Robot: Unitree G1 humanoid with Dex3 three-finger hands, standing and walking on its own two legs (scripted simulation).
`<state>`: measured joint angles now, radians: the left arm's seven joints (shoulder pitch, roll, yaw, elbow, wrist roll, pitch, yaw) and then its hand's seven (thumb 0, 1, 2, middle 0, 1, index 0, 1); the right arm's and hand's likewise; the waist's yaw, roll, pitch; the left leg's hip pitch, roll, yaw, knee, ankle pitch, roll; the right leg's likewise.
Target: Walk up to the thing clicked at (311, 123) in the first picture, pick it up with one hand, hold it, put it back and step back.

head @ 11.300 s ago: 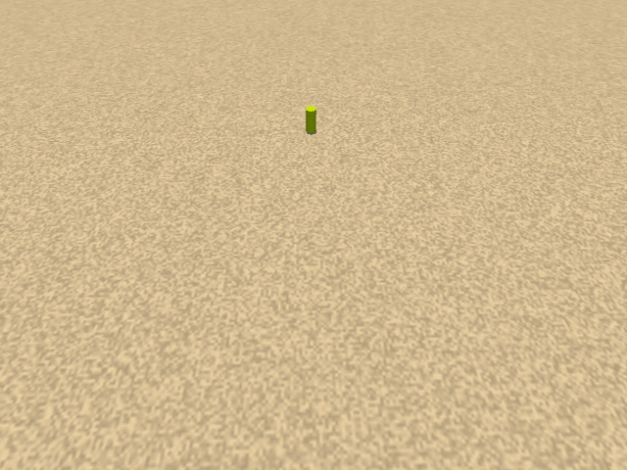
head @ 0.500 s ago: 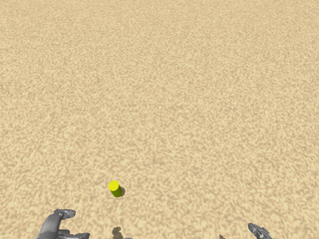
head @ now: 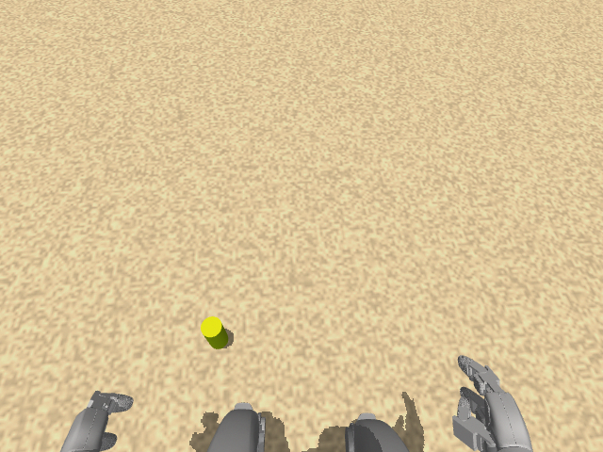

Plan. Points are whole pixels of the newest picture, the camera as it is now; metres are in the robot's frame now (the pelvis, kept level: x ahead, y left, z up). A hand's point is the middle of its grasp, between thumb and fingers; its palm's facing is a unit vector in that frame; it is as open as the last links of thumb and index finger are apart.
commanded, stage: rise first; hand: left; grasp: from above
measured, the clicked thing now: (215, 333) +0.42 +0.24 -0.62
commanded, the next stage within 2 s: approach in 1.92 s
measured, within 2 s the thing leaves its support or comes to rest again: neither
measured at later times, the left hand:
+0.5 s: hand (143, 422) +0.18 +0.27 -0.25, palm faces -0.37 -0.65 -0.66, open 14.0 cm
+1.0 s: hand (169, 368) +0.29 +0.29 -0.40, palm faces -0.46 -0.24 -0.85, open 13.9 cm
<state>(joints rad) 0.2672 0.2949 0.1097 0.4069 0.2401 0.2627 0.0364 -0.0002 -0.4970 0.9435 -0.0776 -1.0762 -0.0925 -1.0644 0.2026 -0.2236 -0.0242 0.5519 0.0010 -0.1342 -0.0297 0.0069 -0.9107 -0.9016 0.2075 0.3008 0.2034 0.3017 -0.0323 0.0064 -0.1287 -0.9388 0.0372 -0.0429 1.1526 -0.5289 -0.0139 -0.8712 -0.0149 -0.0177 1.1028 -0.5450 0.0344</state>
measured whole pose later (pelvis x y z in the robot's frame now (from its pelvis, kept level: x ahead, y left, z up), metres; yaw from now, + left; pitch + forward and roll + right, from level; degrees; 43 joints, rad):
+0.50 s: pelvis -0.04 +0.00 -0.11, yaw -1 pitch +29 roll -3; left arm 0.02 0.40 0.09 0.56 0.52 0.06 0.10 0.00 -0.50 0.96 -0.06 -1.08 -0.07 -1.07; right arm 0.11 -0.27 -0.04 0.60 0.00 -0.22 -0.01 0.01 -0.88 -0.89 0.21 0.30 0.20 0.30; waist -0.04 0.00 -0.19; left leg -1.47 0.03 -0.06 1.60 -0.64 -0.02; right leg -1.41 -0.02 -0.01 1.57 -0.67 0.04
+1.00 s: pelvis -0.09 -0.01 -0.27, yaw -4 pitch +33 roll -5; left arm -0.54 0.60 0.14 0.96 0.94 -0.18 0.15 0.00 -0.51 1.01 -0.06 -1.08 -0.07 -1.08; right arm 0.13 -0.27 -0.06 0.73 -0.04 -0.09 0.06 0.00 -0.88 -0.90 0.21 0.30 0.20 0.30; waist -0.06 0.01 -0.12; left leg -2.06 0.03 -0.12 2.10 -0.64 -0.03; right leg -1.98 0.02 -0.03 2.07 -0.68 0.04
